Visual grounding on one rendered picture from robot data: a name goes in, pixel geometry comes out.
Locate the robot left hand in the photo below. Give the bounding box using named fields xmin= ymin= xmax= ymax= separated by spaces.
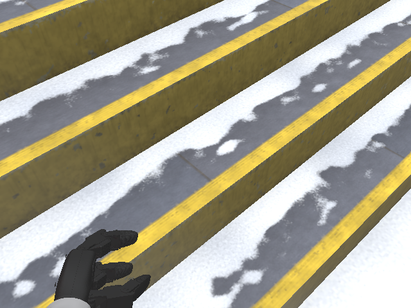
xmin=54 ymin=229 xmax=151 ymax=308

